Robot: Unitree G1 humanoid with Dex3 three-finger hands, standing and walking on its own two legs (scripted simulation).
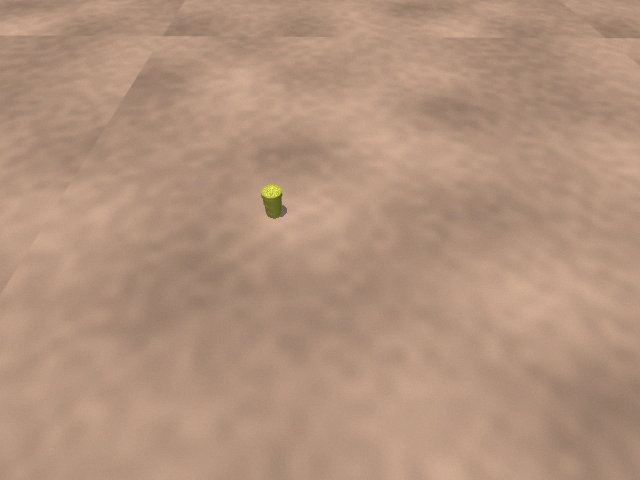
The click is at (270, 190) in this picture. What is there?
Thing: tapered cup
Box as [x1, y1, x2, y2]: [261, 184, 281, 217]
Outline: 270,184 264,186 261,189 261,196 267,214 270,217 275,217 280,213 281,189 277,185
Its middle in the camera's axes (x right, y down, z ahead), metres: -0.21 -0.19 +1.73
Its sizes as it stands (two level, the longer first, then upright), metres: 0.091 0.091 0.134
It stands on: the floor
